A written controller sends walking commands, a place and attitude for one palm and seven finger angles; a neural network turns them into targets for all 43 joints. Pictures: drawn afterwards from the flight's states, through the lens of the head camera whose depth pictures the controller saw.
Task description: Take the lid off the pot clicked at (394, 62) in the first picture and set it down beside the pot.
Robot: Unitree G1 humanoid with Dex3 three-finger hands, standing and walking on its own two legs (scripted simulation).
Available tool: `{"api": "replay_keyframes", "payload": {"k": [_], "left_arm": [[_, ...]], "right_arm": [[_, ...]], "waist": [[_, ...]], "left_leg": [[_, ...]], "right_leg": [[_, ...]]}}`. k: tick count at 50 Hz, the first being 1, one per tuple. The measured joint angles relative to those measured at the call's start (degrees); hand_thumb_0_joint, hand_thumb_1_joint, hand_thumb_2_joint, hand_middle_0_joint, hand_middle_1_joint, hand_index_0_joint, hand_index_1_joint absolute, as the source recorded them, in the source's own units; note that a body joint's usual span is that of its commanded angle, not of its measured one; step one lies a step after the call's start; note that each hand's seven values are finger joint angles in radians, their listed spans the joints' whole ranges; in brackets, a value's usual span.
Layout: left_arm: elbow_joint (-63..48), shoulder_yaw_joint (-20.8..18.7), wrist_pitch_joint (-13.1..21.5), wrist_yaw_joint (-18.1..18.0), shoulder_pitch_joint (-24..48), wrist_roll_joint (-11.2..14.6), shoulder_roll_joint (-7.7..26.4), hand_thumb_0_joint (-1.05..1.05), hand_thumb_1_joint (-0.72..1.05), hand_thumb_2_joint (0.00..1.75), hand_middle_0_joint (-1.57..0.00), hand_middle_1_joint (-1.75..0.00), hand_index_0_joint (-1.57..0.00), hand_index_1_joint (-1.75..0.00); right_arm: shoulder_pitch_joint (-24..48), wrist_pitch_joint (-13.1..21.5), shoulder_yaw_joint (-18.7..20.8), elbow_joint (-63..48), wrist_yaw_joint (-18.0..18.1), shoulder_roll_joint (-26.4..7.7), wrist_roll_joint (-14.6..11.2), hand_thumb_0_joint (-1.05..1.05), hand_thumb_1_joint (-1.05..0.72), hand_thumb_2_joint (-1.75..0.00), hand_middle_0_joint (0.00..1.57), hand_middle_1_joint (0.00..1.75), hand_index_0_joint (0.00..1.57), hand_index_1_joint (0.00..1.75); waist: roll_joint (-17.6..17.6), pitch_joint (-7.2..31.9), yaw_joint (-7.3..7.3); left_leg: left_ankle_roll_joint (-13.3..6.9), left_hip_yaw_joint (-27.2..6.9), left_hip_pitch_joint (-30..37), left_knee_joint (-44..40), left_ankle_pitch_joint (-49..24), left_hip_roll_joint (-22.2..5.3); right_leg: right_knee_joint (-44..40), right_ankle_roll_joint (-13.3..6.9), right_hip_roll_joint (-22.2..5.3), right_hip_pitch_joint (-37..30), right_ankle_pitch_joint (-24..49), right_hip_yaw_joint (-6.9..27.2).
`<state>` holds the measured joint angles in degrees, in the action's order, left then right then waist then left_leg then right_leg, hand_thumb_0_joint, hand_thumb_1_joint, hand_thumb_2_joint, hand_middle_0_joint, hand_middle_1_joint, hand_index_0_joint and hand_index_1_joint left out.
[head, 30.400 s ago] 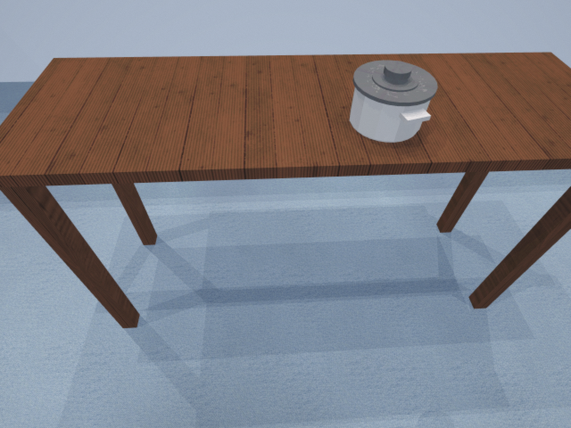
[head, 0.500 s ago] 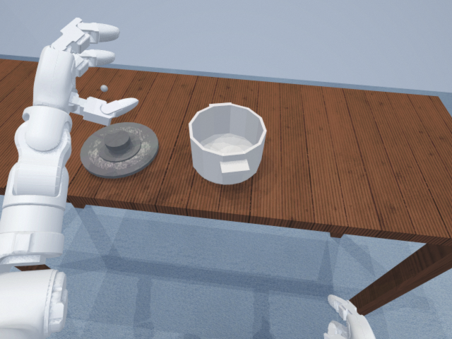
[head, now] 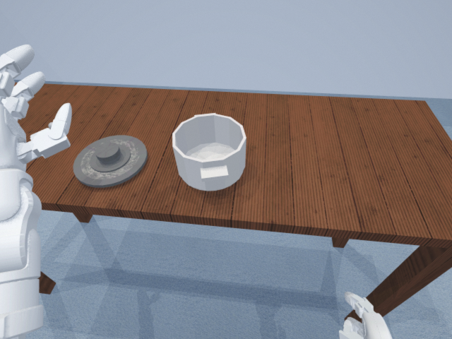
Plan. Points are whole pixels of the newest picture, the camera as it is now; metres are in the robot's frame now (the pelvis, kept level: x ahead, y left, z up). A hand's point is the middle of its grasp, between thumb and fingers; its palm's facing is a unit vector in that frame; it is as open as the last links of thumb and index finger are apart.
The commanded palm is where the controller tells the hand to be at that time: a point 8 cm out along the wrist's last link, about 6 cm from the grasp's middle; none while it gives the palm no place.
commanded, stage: draw the hand back to the body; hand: left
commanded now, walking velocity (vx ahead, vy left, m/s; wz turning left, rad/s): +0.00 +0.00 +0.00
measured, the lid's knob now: (107, 151) +0.48 +0.32 +0.05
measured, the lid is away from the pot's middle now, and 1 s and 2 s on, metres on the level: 0.24 0.24 0.24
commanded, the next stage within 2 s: step back with the hand held close in 1.08 s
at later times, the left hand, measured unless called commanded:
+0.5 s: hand (22, 178) +0.23 +0.26 +0.25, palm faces +0.46 -0.86 -0.22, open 7.5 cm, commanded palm +0.18 +0.29 +0.24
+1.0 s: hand out of the picture +0.17 +0.27 +0.23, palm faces +0.45 -0.83 -0.33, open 7.4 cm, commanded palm +0.11 +0.31 +0.23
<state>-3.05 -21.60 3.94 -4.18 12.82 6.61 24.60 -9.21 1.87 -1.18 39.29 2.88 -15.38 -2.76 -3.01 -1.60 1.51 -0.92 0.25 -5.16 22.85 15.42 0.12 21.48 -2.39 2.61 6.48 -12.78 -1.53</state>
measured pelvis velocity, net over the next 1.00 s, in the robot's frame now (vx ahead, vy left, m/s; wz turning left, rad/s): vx -0.02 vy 0.03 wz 0.00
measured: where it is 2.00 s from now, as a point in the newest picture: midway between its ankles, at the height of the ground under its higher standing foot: outside the picture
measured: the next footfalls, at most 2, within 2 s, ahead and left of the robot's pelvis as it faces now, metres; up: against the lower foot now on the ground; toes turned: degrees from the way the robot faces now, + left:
none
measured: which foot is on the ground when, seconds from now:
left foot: down 0.00-1.00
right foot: down 0.00-1.00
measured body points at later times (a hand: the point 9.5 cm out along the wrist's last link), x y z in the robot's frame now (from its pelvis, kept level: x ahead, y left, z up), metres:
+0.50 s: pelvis -0.02 +0.00 +0.00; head -0.04 -0.02 +0.45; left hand +0.20 +0.30 +0.26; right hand +0.17 -0.22 -0.09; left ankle -0.03 +0.11 -0.74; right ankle -0.01 -0.09 -0.74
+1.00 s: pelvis -0.02 +0.03 +0.00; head -0.04 +0.02 +0.45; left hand +0.14 +0.31 +0.24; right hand +0.18 -0.18 -0.07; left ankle -0.03 +0.11 -0.74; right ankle -0.01 -0.09 -0.74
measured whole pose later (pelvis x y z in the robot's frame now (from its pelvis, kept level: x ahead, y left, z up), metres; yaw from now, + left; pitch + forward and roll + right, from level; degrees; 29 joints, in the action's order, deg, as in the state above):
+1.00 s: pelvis -0.02 +0.03 +0.00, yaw +0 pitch -6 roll -1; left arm -33.4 -22.1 6.1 -4.5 -22.1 6.2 21.1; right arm -8.5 5.2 -2.0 38.1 3.0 -12.0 -0.4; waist -2.6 -1.8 4.4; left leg -2.9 1.1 -2.2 22.6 14.5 1.5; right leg 18.7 -0.4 1.3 2.5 -10.4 -0.7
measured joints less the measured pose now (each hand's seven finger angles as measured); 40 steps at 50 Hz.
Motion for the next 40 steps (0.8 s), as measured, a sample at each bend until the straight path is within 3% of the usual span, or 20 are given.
{"api": "replay_keyframes", "payload": {"k": [19,40], "left_arm": [[-9.3,-0.5,2.0,-0.4,-11.1,1.1,-2.8,0.01,0.83,0.89,-0.22,-0.33,-0.22,-0.33],[-24.3,-0.7,2.9,0.0,-28.3,0.3,-3.4,0.01,0.89,0.9,-0.21,-0.3,-0.21,-0.3]], "right_arm": [[1.8,1.9,-0.9,0.1,0.8,2.1,0.8,0.01,-0.91,-0.9,0.2,0.3,0.2,0.3],[0.8,3.0,-0.4,-0.1,0.2,2.6,2.1,0.01,-0.91,-0.9,0.2,0.3,0.2,0.3]], "waist": [[-0.6,-1.1,1.16],[-0.1,-0.7,1.9]], "left_leg": [[0.2,-0.1,1.8,-1.0,-1.8,-0.2],[-1.3,0.8,3.1,-1.0,-1.5,0.8]], "right_leg": [[-1.8,-0.3,0.2,-2.2,2.2,-0.2],[-2.8,1.3,-0.8,-3.8,2.6,0.8]]}}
